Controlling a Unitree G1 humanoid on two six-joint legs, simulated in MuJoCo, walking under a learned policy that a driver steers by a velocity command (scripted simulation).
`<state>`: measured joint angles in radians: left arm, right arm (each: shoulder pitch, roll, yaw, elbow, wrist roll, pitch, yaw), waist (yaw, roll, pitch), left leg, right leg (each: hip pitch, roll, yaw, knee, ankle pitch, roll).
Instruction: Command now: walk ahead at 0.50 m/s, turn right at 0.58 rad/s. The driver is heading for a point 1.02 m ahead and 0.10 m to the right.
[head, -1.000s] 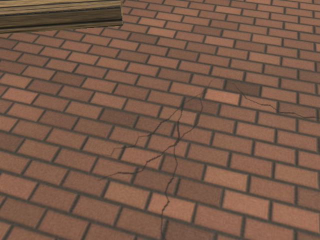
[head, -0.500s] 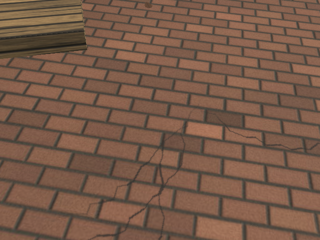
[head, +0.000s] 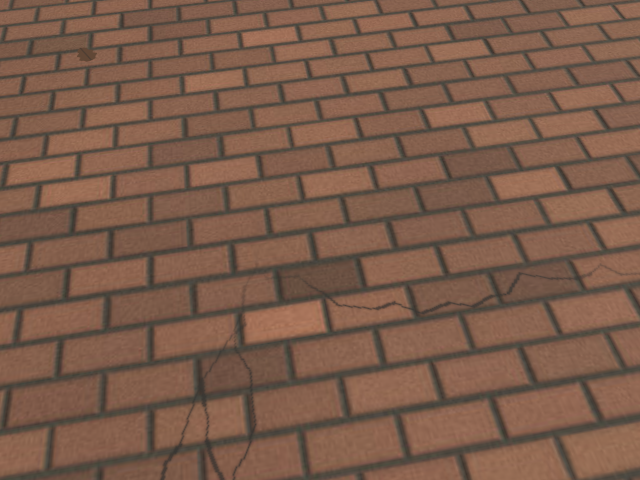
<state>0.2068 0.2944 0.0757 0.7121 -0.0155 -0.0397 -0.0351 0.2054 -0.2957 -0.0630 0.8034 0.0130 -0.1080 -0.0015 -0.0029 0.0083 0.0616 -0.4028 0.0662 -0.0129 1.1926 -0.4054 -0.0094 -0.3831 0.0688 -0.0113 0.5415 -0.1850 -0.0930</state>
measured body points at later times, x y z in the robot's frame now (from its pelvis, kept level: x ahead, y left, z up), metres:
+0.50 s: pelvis +0.29 +0.04 +0.01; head +0.31 +0.04 +0.46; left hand +0.45 +0.29 -0.11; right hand +0.35 -0.26 -0.09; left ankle +0.35 +0.13 -0.73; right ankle +0.17 -0.07 -0.64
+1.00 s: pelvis +0.53 -0.09 +0.01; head +0.55 -0.11 +0.46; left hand +0.74 +0.12 -0.08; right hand +0.52 -0.39 -0.12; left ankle +0.51 +0.07 -0.65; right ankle +0.54 -0.19 -0.73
